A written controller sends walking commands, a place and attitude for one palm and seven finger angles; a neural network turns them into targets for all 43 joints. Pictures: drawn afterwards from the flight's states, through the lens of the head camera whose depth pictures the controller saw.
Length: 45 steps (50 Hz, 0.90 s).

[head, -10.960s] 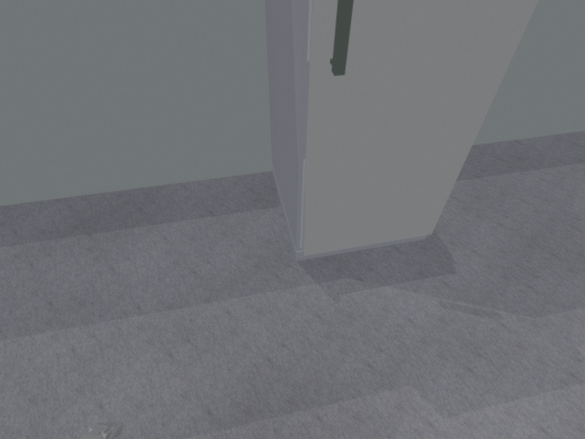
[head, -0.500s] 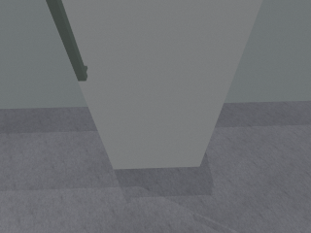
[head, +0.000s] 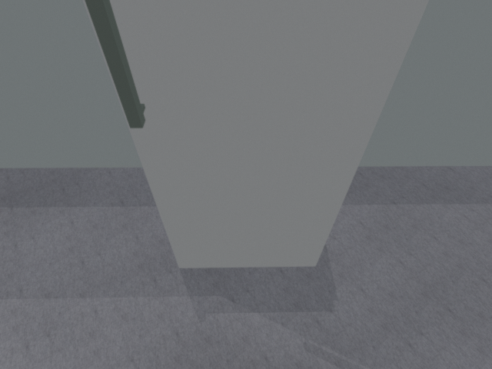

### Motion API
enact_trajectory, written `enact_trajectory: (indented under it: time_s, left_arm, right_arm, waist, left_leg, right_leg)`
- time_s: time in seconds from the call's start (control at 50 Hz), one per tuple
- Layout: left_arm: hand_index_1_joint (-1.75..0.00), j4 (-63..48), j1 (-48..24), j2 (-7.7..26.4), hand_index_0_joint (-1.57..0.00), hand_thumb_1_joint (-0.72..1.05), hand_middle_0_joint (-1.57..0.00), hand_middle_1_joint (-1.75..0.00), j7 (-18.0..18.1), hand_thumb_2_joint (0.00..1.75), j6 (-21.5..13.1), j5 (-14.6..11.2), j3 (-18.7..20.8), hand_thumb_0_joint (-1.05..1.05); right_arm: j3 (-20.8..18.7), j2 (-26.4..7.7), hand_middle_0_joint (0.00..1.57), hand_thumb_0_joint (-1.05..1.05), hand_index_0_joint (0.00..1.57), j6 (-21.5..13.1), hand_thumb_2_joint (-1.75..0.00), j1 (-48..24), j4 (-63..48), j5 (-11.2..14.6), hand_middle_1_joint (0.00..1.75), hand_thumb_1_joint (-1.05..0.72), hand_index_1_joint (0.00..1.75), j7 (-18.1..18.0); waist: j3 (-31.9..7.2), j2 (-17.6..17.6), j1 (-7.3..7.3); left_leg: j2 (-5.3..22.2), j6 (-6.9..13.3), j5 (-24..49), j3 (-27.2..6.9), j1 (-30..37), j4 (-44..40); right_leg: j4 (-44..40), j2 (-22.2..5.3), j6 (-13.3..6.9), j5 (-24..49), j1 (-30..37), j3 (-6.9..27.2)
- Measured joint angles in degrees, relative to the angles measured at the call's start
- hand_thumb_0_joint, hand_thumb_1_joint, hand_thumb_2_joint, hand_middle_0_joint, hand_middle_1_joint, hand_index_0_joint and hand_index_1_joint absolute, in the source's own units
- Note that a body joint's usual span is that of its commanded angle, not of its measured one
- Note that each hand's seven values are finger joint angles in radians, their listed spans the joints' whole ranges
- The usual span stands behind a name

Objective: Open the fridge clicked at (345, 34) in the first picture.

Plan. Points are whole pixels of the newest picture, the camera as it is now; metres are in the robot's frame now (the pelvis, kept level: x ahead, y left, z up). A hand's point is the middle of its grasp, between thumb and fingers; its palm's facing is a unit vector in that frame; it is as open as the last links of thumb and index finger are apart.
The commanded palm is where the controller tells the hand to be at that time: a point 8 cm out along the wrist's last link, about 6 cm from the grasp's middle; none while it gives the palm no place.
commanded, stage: shuffle to correct the standing spot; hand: left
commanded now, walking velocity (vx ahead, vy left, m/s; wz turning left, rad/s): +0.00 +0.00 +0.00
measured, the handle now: (112, 28) +0.55 +0.26 +0.27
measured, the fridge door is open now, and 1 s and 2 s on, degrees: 0 0 0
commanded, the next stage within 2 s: come to a stop and stand still in 0.58 s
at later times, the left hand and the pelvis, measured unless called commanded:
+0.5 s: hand out of the picture +0.04 +0.21 -0.18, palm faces +0.08 -0.98 -0.19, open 7.3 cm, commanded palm none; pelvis +0.05 +0.03 -0.01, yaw +3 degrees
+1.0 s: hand out of the picture +0.09 +0.18 -0.17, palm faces +0.17 -0.97 -0.20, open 7.3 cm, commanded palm none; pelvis +0.12 +0.02 +0.00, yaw +5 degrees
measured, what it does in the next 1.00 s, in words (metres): walks ahead: right foot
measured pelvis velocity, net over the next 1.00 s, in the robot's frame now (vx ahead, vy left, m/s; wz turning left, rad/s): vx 0.12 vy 0.02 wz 0.08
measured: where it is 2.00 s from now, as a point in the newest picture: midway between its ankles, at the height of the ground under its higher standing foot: outside the picture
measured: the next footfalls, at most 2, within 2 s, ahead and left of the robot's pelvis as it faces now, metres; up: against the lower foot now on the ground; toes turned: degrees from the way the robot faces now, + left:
right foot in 0.64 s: +0.15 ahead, -0.05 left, +0.00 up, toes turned -3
left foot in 1.12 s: +0.18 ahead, +0.15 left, +0.00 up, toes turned +8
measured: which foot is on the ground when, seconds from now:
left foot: down 0.00-0.64, up 0.66-1.00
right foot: down 0.00-0.38, up 0.40-0.62, down 0.64-1.00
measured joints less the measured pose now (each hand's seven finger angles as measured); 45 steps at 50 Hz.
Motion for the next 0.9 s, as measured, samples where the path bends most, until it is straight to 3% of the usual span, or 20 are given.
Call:
enact_trajectory:
  time_s: [0.22, 0.32, 0.36, 0.4, 0.44, 0.5, 0.56, 0.62, 0.64, 0.7, 0.76, 0.9]
  left_arm:
    - [-0.3, 0.0, 1.2, -0.7, -0.2, 0.91, -0.2, -0.3, 0.0, 0.9, 0.6, 0.3, 0.2, 0.0]
    - [-0.3, -1.3, 3.9, -1.7, -0.2, 0.91, -0.2, -0.3, -0.2, 0.9, 1.0, 0.7, 1.1, 0.0]
    - [-0.3, -1.4, 5.3, -1.7, -0.2, 0.91, -0.2, -0.3, -0.2, 0.9, 1.1, 0.8, 1.6, 0.0]
    - [-0.3, -1.1, 6.4, -1.7, -0.2, 0.91, -0.2, -0.3, -0.2, 0.9, 1.7, 0.8, 1.9, 0.0]
    - [-0.3, -0.8, 6.6, -1.8, -0.2, 0.91, -0.2, -0.3, -0.1, 0.9, 2.1, 0.8, 1.8, 0.0]
    - [-0.3, -1.1, 5.1, -2.2, -0.2, 0.91, -0.2, -0.3, -0.3, 0.9, 1.6, 0.6, 1.8, 0.0]
    - [-0.3, -2.6, 2.7, -3.1, -0.2, 0.92, -0.2, -0.3, -0.5, 0.9, 0.9, 0.4, 1.8, 0.01]
    - [-0.3, -4.3, 1.3, -3.5, -0.2, 0.93, -0.2, -0.3, -0.7, 0.9, -0.5, 0.4, 1.9, 0.01]
    - [-0.3, -4.8, 1.1, -3.7, -0.2, 0.93, -0.2, -0.3, -0.7, 0.9, -1.4, 0.5, 1.9, 0.01]
    - [-0.3, -5.0, 1.4, -4.7, -0.2, 0.93, -0.2, -0.3, -0.2, 0.9, -2.7, 0.4, 1.7, 0.0]
    - [-0.3, -4.4, 3.1, -4.5, -0.2, 0.95, -0.2, -0.3, 0.9, 0.9, -2.9, 0.2, 2.0, 0.0]
    - [-0.3, -3.0, 6.0, -5.7, -0.2, 0.93, -0.2, -0.3, 1.4, 0.9, -1.0, 0.5, 0.5, 0.0]
  right_arm:
    - [-0.1, 0.0, 0.2, 0.01, 0.2, 0.6, -0.9, 1.0, -0.3, -0.2, 0.3, -0.91, 0.3, 0.2]
    - [-0.4, 0.5, 0.2, 0.01, 0.2, 1.7, -0.9, 4.0, -0.9, -0.5, 0.3, -0.91, 0.3, 0.8]
    - [-0.5, 1.1, 0.2, 0.01, 0.2, 1.6, -0.9, 5.1, -1.0, -0.5, 0.3, -0.91, 0.3, 1.0]
    - [-0.5, 1.8, 0.2, 0.01, 0.2, 0.6, -0.9, 6.3, -1.3, -0.7, 0.3, -0.91, 0.3, 0.9]
    - [-0.5, 2.5, 0.2, 0.01, 0.2, -0.6, -0.9, 7.4, -1.7, -0.8, 0.3, -0.91, 0.3, 0.3]
    - [-0.3, 3.6, 0.2, 0.01, 0.2, -1.6, -0.9, 9.1, -1.8, -0.9, 0.3, -0.91, 0.3, -0.3]
    - [0.0, 4.3, 0.2, 0.01, 0.2, -1.4, -0.9, 10.4, -0.9, -1.0, 0.3, -0.91, 0.3, -0.4]
    - [-0.1, 4.3, 0.2, 0.01, 0.2, -0.9, -0.9, 11.6, 0.3, -0.5, 0.3, -0.9, 0.3, -0.3]
    - [-0.2, 4.2, 0.2, 0.01, 0.2, -0.8, -0.9, 12.0, 0.7, -0.2, 0.3, -0.9, 0.3, -0.2]
    - [-1.0, 3.6, 0.2, 0.01, 0.2, 0.7, -0.9, 10.9, 1.7, 0.1, 0.3, -0.9, 0.3, 0.2]
    - [-1.6, 3.2, 0.2, 0.01, 0.2, 1.4, -0.9, 8.0, 1.4, -0.1, 0.3, -0.91, 0.3, 0.4]
    - [-2.6, 1.8, 0.2, 0.01, 0.2, 2.4, -0.9, -0.7, -3.3, 0.4, 0.3, -0.92, 0.3, 0.0]
  waist:
    - [-0.2, 0.0, 0.04]
    - [-1.2, -0.2, 0.14]
    - [-1.2, -1.5, 0.36]
    - [-1.4, -2.6, 0.32]
    - [-1.2, -2.4, -0.14]
    - [-0.1, -1.6, -1.32]
    - [1.1, -0.5, -1.52]
    - [1.5, 0.6, -0.96]
    - [1.5, 0.9, -0.59]
    - [1.5, 2.3, -0.71]
    - [0.5, 1.2, -0.29]
    - [0.9, -0.3, 0.26]
  left_leg:
    - [-0.6, 0.5, -1.1, -0.5, -1.1, 1.8]
    - [-0.7, 2.9, -5.6, -0.9, -3.9, 8.3]
    - [-1.4, 2.0, -6.0, -0.5, -3.4, 8.7]
    - [-2.3, 1.9, -7.0, 0.0, -2.9, 8.8]
    - [-2.4, 2.5, -7.3, 0.3, -2.1, 7.9]
    - [-2.7, 2.9, -6.1, -0.3, -0.3, 4.7]
    - [-3.1, 2.6, -5.4, -0.8, 1.5, 1.9]
    - [-3.7, 1.9, -7.2, -0.8, 2.3, 3.4]
    - [-3.8, 2.3, -8.9, -0.6, 1.6, 6.2]
    - [-4.0, 3.8, -14.3, -1.1, -4.7, 25.0]
    - [-3.2, 3.3, -10.6, 0.5, -11.2, 35.4]
    - [-1.7, 0.7, -4.2, 0.8, -17.5, 28.0]
  right_leg:
    - [1.4, -0.7, 0.4, -1.2, -0.6, -0.4]
    - [4.8, -1.7, 0.9, -4.5, -1.0, -2.0]
    - [6.7, -2.9, 1.3, -6.2, -1.2, -1.9]
    - [10.7, -3.4, 0.0, -10.3, -2.4, -1.1]
    - [20.1, -2.0, -1.1, -16.0, -5.9, -0.3]
    - [27.9, -0.5, -2.2, -17.4, -10.6, -1.0]
    - [23.4, 0.1, -2.4, -14.9, -11.9, -2.2]
    - [10.9, 0.8, -2.3, -6.4, -8.6, -3.1]
    - [8.6, 0.7, -2.8, -2.9, -7.6, -3.3]
    - [10.5, 0.6, -5.1, -5.0, -5.7, -5.0]
    - [5.5, 0.4, -4.9, -4.2, -1.9, -5.1]
    - [-1.4, 0.6, -5.1, -1.1, 1.1, -3.9]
